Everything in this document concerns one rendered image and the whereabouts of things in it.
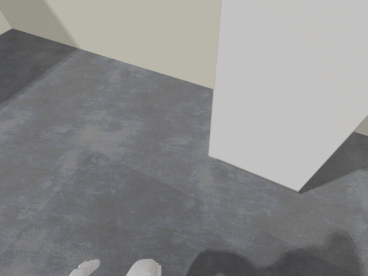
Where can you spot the fridge door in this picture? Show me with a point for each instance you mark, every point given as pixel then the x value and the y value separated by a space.
pixel 291 84

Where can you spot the left robot thigh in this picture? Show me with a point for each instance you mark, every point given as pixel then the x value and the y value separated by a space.
pixel 145 267

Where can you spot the robot left hand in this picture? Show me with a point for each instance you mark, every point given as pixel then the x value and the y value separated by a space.
pixel 86 268

